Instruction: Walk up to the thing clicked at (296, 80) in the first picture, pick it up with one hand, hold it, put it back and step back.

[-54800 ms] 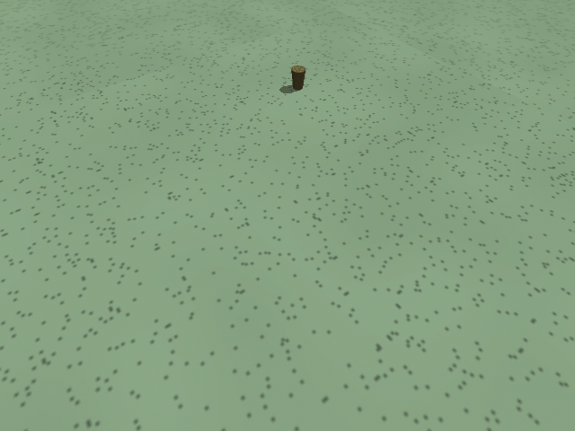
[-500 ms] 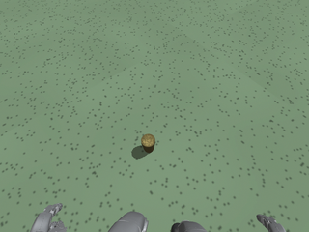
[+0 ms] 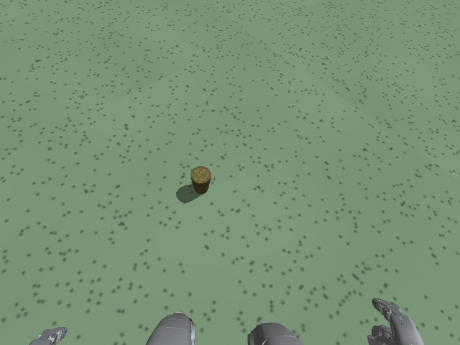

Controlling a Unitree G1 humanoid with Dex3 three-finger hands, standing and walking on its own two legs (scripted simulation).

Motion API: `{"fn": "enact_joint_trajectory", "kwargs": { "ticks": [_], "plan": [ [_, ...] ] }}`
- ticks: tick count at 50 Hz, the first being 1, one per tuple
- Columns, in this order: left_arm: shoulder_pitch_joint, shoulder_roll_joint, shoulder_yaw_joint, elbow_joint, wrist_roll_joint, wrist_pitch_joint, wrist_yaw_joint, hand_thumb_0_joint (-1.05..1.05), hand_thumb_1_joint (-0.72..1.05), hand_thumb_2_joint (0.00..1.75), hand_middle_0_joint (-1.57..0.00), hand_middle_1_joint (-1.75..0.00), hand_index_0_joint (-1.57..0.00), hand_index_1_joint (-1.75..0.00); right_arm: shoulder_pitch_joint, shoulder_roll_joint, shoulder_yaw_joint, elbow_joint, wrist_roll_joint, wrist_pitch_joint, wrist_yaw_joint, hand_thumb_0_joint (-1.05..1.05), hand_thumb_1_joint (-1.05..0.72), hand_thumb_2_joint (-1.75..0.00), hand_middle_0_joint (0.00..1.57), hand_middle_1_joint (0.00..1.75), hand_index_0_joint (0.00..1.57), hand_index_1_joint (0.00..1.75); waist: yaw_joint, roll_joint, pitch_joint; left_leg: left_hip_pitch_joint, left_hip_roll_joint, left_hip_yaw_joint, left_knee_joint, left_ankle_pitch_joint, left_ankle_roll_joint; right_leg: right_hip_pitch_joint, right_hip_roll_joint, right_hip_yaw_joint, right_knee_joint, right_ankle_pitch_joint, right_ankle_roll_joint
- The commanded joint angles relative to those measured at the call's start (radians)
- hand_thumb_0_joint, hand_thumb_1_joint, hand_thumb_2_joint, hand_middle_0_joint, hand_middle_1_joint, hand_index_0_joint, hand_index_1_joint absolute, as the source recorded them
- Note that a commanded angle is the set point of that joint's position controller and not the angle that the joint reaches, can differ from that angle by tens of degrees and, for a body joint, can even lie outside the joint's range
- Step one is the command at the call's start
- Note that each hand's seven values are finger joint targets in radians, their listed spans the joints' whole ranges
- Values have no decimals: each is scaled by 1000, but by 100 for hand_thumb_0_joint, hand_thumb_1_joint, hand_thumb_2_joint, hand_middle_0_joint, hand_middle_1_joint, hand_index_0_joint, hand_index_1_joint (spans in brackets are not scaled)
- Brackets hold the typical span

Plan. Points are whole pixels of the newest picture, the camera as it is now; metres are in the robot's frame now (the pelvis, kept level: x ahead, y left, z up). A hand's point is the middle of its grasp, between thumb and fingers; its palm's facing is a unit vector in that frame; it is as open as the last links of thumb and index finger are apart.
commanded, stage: step back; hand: left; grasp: from the side
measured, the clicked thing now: (201, 181) +0.78 +0.13 -0.70
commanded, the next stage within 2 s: stand in 2.00 s
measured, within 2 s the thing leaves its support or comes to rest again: neither
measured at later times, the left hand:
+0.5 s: hand out of the picture -0.03 +0.23 -0.15, palm faces +0.07 -0.93 -0.37, open 7.3 cm
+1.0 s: hand out of the picture -0.30 +0.17 -0.14, palm faces +0.05 -0.90 -0.43, open 7.3 cm
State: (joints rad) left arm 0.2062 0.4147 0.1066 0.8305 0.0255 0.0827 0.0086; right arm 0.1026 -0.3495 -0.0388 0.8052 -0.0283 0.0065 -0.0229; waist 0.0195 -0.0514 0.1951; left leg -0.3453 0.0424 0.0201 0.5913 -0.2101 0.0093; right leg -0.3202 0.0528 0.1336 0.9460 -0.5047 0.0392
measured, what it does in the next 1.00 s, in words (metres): walks backwards: right foot, then left foot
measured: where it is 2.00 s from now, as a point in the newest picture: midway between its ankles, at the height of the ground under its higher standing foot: outside the picture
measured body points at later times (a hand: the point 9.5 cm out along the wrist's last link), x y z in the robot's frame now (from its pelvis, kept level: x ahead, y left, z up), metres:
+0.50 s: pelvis -0.17 -0.04 -0.01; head -0.11 -0.01 +0.43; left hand -0.03 +0.28 -0.12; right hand -0.09 -0.34 -0.12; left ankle -0.18 +0.07 -0.73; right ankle -0.07 -0.14 -0.71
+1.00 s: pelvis -0.33 -0.11 +0.00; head -0.31 -0.13 +0.44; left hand -0.30 +0.21 -0.11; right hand -0.20 -0.43 -0.12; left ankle -0.31 +0.05 -0.66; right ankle -0.32 -0.23 -0.73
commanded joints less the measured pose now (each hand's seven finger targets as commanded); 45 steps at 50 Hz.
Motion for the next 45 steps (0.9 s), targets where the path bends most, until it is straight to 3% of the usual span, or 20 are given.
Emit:
{"fn": "enact_joint_trajectory", "kwargs": {
  "ticks": [1, 3, 4, 5, 6, 7, 10, 17, 21, 22, 23, 24, 25, 28, 35, 40, 41, 43, 44, 45],
  "plan": [
    [84, 136, 42, -57, -1, -42, -6, 0, 90, 90, -20, -30, -20, -30, 6, -309, -94, -77, -1, 2, -16, 0, -90, -90, 20, 30, 20, 30, -20, 270, -285, 201, 221, -223, -83, 308, 203, 49, -49, -85, -316, 80, -31],
    [162, 144, 52, -11, 6, -48, -13, 0, 90, 90, -20, -30, -20, -30, -25, -295, -90, -83, 10, 15, -11, 0, -90, -90, 20, 30, 20, 30, 19, 231, -301, 68, 165, -173, -26, 170, 137, 203, -42, -110, -494, 259, -70],
    [158, 179, 60, -20, 17, -53, -14, 0, 90, 90, -20, -30, -20, -30, -18, -261, -81, -83, 19, 20, -10, 0, -90, -90, 20, 30, 20, 30, 19, 125, -278, -44, 95, -142, 57, 21, 81, 222, -104, 27, -532, 242, -96],
    [125, 268, 80, -50, 26, -57, -17, 0, 90, 90, -20, -30, -20, -30, 3, -206, -65, -100, 23, 20, -13, 0, -90, -90, 20, 30, 20, 30, 15, -139, -226, -245, -79, -79, 232, -253, 11, 215, -285, 311, -599, 218, -176],
    [19, 348, 88, -100, 27, -51, -14, 0, 90, 90, -20, -30, -20, -30, -29, -224, -79, -97, 23, 22, -33, 0, -90, -90, 20, 30, 20, 30, 48, -248, -175, -154, -129, -106, 484, -424, -17, -71, -454, 426, -677, 194, -339],
    [-60, 328, 85, -128, 23, -52, -9, 0, 90, 90, -20, -30, -20, -30, -2, -261, -92, -71, 22, 21, -36, 0, -90, -90, 20, 30, 20, 30, 20, -227, -105, -74, -93, -156, 578, -399, -14, -231, -463, 438, -711, 147, -340],
    [-165, 189, 52, -143, 20, -54, 0, 0, 90, 90, -20, -30, -20, -30, 102, -225, -68, -10, 33, 17, -21, 0, -90, -90, 20, 30, 20, 30, -54, -109, -103, -118, -171, -172, 631, -239, -7, -89, -223, 67, -584, 382, -201],
    [-31, 167, 50, -158, 25, -48, 24, 0, 90, 90, -20, -30, -20, -30, 107, -198, -51, -33, 11, -13, -26, 0, -90, -90, 20, 30, 20, 30, 30, -153, -249, -145, -81, -83, 230, -341, -28, 315, -299, 93, -437, 709, -258],
    [-78, 171, 34, -179, 2, -18, 12, 0, 90, 90, -20, -30, -20, -30, 222, -200, -69, 13, -1, -20, -19, 0, -90, -90, 20, 30, 20, 30, -24, -76, -283, 117, -72, -13, -221, 48, 9, 179, -232, 18, -284, 593, -171],
    [-71, 134, 23, -192, -2, -13, 7, 0, 90, 90, -20, -30, -20, -30, 215, -248, -85, 6, -14, -21, -20, 0, -90, -90, 20, 30, 20, 30, -18, 37, -284, 202, 46, -197, -232, 97, 50, 18, -169, -9, -218, 407, -119],
    [-64, 96, 16, -201, -10, -13, 6, 0, 90, 90, -20, -30, -20, -30, 175, -354, -104, -10, -24, -19, -20, 0, -90, -90, 20, 30, 20, 30, -7, 281, -253, 252, 267, -494, -258, 258, 143, -215, 3, -102, -21, 4, -68],
    [-122, 156, 41, -204, 1, -14, 20, 0, 90, 90, -20, -30, -20, -30, 132, -427, -114, -40, -16, -17, -18, 0, -90, -90, 20, 30, 20, 30, -57, 277, -224, 52, 400, -590, -257, 275, 295, -160, 10, 11, 156, -154, -47],
    [-143, 195, 50, -192, 6, -13, 21, 0, 90, 90, -20, -30, -20, -30, 68, -417, -118, -53, -16, -29, -31, 0, -90, -90, 20, 30, 20, 30, -45, 282, -167, -63, 445, -641, -282, 274, 330, -118, -26, 87, 309, -132, -48],
    [-46, 156, 48, -133, -14, -5, 7, 0, 90, 90, -20, -30, -20, -30, -7, -276, -74, -62, -22, -29, -36, 0, -90, -90, 20, 30, 20, 30, 35, 117, -168, 52, 187, -233, -175, 397, 189, -189, 57, 110, 395, 30, -54],
    [-34, 136, 25, -124, 0, -31, 3, 0, 90, 90, -20, -30, -20, -30, 85, -281, -80, -60, -8, -9, -26, 0, -90, -90, 20, 30, 20, 30, -51, 252, -248, 302, 209, -216, -98, 403, 251, -182, -14, -23, 45, -27, 13],
    [131, 137, 30, 0, -5, -54, -4, 0, 90, 90, -20, -30, -20, -30, 6, -318, -82, -74, -3, 25, -9, 0, -90, -90, 20, 30, 20, 30, 20, 281, -333, 102, 152, -125, 8, 133, 167, 170, -32, -171, -510, 195, -52],
    [141, 173, 41, 23, 6, -58, -5, 0, 90, 90, -20, -30, -20, -30, 10, -278, -73, -73, 3, 31, -6, 0, -90, -90, 20, 30, 20, 30, 17, 173, -297, -22, 88, -95, 86, -23, 115, 207, -39, -108, -514, 196, -71],
    [45, 347, 79, -40, 27, -58, -2, 0, 90, 90, -20, -30, -20, -30, -13, -201, -58, -115, 6, 27, -21, 0, -90, -90, 20, 30, 20, 30, 34, -178, -182, -258, -127, -119, 412, -393, -5, -30, -412, 394, -663, -62, -262],
    [-53, 387, 81, -76, 28, -60, 5, 0, 90, 90, -20, -30, -20, -30, -22, -259, -86, -100, 4, 28, -28, 0, -90, -90, 20, 30, 20, 30, 47, -224, -115, -165, -70, -186, 546, -392, -17, -238, -509, 516, -738, -147, -346],
    [-93, 332, 66, -79, 28, -67, 7, 0, 90, 90, -20, -30, -20, -30, -10, -283, -90, -73, 6, 26, -20, 0, -90, -90, 20, 30, 20, 30, 9, -152, -78, -123, -63, -214, 568, -328, -8, -279, -451, 404, -710, -143, -309]
  ]
}}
